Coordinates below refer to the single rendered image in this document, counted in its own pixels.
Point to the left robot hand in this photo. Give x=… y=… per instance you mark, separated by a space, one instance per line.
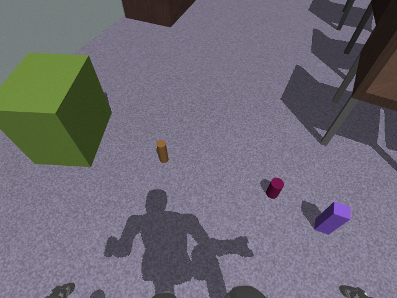
x=62 y=291

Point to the right robot hand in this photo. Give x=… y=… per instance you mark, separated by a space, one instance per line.
x=351 y=292

